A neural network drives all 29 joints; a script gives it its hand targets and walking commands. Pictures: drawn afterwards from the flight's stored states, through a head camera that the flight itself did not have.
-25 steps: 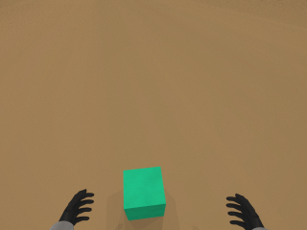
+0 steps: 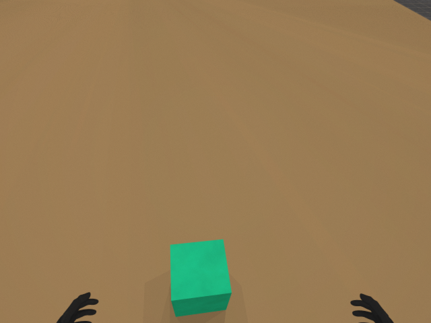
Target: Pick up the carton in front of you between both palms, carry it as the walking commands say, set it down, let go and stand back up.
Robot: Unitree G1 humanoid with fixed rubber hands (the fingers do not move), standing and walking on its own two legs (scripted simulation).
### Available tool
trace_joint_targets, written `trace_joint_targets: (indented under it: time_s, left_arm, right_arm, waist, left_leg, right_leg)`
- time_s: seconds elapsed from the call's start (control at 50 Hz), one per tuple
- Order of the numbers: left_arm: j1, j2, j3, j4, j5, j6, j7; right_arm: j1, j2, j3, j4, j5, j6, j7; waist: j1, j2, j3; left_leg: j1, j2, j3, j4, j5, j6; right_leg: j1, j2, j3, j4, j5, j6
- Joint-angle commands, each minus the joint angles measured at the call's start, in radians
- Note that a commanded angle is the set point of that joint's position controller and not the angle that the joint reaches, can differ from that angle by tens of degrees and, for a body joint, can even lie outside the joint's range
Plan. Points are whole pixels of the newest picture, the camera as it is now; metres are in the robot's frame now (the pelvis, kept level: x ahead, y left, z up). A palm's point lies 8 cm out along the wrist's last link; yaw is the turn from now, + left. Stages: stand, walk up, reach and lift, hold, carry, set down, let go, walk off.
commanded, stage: stand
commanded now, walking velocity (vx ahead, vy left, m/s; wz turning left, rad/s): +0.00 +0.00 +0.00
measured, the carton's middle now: (199, 278) +0.41 +0.05 -0.65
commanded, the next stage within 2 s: none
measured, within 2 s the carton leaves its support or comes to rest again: neither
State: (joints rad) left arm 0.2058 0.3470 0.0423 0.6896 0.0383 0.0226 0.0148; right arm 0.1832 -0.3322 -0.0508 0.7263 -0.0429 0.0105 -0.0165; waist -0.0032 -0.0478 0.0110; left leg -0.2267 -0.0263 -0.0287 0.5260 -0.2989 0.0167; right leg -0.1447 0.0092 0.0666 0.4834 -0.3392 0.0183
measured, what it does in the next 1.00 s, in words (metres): stands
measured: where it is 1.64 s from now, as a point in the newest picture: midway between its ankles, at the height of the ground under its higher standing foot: outside the picture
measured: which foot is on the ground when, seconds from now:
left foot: down 0.00-1.00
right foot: down 0.00-1.00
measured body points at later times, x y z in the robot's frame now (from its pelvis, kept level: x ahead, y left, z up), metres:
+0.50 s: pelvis +0.00 +0.00 +0.01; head +0.00 +0.02 +0.45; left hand +0.12 +0.30 -0.11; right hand +0.12 -0.30 -0.09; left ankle -0.01 +0.11 -0.74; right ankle -0.05 -0.14 -0.74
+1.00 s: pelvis -0.02 +0.00 +0.01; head -0.02 +0.01 +0.46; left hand +0.08 +0.31 -0.11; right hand +0.08 -0.31 -0.10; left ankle -0.01 +0.11 -0.74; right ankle -0.05 -0.14 -0.74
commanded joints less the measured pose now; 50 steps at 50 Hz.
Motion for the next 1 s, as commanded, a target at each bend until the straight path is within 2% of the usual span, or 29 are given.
trace_joint_targets:
  time_s: [0.0,0.18,0.64,0.98]
  left_arm:
    - [-0.027,0.124,0.027,-0.048,-0.001,-0.022,0.008]
    - [-0.032,0.14,0.019,0.016,-0.005,-0.028,0.015]
    - [-0.058,0.178,-0.001,0.158,-0.011,-0.039,0.01]
    - [-0.072,0.196,-0.012,0.232,-0.015,-0.042,0.004]
  right_arm:
    - [-0.029,-0.155,-0.032,-0.043,0.003,-0.017,-0.008]
    - [-0.046,-0.17,-0.023,0.016,0.009,-0.021,-0.009]
    - [-0.085,-0.198,-0.003,0.158,0.018,-0.026,-0.002]
    - [-0.1,-0.217,0.005,0.228,0.024,-0.029,0.002]
  waist:
    - [0.0,0.072,-0.077]
    - [0.0,0.049,-0.064]
    - [-0.002,0.044,-0.015]
    - [0.0,0.046,-0.004]
  left_leg:
    - [0.086,0.102,-0.085,-0.069,0.387,0.004]
    - [0.105,0.104,-0.086,-0.081,0.406,0.007]
    - [0.109,0.116,-0.096,-0.164,0.27,0.012]
    - [0.112,0.124,-0.108,-0.2,0.226,0.012]
  right_leg:
    - [-0.01,-0.06,0.028,-0.04,0.316,-0.01]
    - [0.003,-0.071,0.036,-0.059,0.342,-0.015]
    - [0.013,-0.095,0.07,-0.149,0.255,-0.023]
    - [0.011,-0.102,0.076,-0.181,0.219,-0.029]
